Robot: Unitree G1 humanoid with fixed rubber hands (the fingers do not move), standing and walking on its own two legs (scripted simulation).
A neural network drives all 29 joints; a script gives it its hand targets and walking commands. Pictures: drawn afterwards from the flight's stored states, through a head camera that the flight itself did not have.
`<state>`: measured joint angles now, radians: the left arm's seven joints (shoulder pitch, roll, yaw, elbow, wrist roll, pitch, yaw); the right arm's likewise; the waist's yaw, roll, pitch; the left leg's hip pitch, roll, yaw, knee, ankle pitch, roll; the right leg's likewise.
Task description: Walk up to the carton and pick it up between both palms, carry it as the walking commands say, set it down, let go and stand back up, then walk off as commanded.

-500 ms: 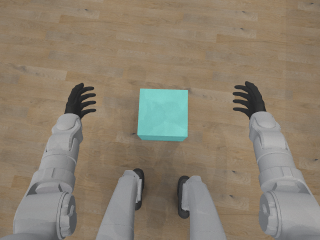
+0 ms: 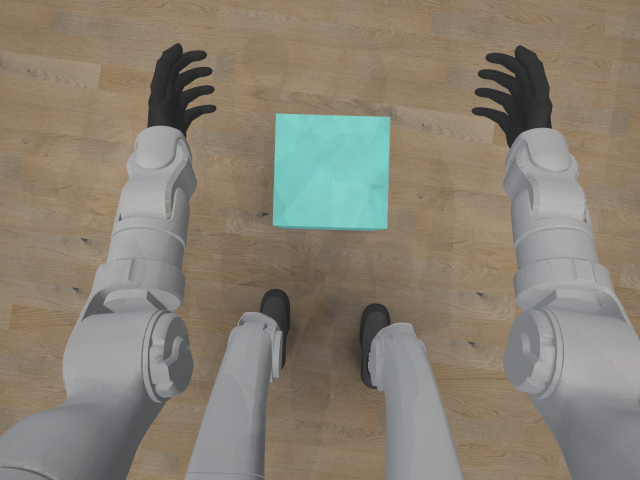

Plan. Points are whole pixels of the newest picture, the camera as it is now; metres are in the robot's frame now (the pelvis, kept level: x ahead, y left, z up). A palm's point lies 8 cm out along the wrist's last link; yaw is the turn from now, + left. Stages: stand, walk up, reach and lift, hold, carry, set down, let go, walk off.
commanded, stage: reach and lift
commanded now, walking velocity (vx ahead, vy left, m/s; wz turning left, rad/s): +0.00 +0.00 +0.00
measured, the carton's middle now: (330, 179) +0.49 +0.01 -0.54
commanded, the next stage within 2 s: none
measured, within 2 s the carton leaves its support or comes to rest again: neither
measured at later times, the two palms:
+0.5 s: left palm (210, 156) +0.47 +0.20 -0.27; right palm (473, 157) +0.49 -0.20 -0.26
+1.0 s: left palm (237, 172) +0.47 +0.19 -0.41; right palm (438, 175) +0.48 -0.19 -0.40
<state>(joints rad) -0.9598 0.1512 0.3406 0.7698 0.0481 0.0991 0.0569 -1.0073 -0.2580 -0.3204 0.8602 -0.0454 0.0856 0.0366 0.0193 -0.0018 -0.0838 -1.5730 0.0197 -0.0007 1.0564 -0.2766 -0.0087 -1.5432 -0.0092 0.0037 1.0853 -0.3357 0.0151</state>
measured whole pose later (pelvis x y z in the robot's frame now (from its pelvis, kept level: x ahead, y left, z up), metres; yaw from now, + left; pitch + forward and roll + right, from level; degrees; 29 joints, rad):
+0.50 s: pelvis -0.03 -0.01 -0.14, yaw +0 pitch +49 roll +0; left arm -1.08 0.24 0.26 0.85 -0.08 0.10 0.11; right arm -1.14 -0.32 -0.20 0.91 0.09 0.11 -0.05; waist 0.02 0.00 -0.06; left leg -2.05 0.02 -0.02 1.63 -0.44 -0.03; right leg -2.02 0.00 0.00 1.67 -0.51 0.01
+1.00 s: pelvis -0.05 -0.01 -0.25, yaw +0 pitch +43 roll +0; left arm -1.27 0.30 0.16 1.05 -0.20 0.03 0.13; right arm -1.31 -0.36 -0.09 1.08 0.19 0.05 -0.10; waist 0.02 0.01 0.17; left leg -2.27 0.02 -0.02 2.01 -0.49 -0.03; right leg -2.23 0.00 0.02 2.06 -0.57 0.01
